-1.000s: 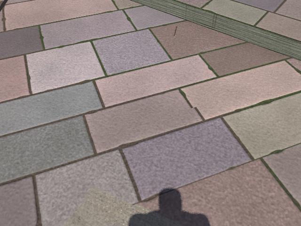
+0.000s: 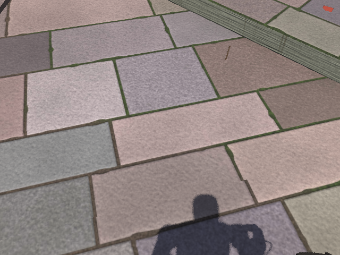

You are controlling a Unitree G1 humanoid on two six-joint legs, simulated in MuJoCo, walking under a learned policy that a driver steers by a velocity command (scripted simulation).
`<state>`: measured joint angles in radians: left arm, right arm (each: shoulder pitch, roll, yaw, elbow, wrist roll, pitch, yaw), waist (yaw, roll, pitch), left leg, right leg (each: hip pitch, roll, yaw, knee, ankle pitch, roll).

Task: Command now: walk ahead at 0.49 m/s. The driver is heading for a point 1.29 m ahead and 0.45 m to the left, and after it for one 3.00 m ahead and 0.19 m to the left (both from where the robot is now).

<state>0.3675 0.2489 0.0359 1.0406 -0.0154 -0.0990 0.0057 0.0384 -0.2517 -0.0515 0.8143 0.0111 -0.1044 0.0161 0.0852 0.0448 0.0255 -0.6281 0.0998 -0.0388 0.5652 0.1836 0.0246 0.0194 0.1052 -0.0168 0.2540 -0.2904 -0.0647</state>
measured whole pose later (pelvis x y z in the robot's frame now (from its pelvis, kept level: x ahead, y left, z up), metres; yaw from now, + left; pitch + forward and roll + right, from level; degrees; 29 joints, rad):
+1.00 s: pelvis +0.57 +0.03 -0.03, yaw +18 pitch +2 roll -3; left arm 0.29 0.28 0.09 0.98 0.00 -0.10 0.01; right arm 0.15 -0.29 -0.09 0.78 0.02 -0.03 0.01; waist 0.07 0.04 0.02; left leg -0.66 0.12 -0.04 0.78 -0.03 0.03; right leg -0.05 0.01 -0.19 0.25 -0.22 0.00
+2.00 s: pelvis +1.04 +0.38 -0.07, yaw +40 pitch +2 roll -2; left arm 0.35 0.28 0.06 0.95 -0.03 -0.08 -0.01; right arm 0.11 -0.26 -0.05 0.77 0.01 -0.07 0.00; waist 0.10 0.01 0.01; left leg -0.57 0.09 -0.05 0.63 -0.10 0.01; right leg -0.12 0.04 -0.01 0.30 -0.21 -0.02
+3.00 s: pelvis +1.48 +0.65 -0.07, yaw +8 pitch +3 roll +0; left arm 0.34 0.28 0.08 0.75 -0.03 -0.04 0.01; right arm 0.04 -0.29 -0.05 0.72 0.00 -0.10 0.01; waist 0.08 0.04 0.02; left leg -0.62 0.06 -0.10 0.57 0.04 -0.06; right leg -0.13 0.11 0.15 0.38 -0.28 -0.07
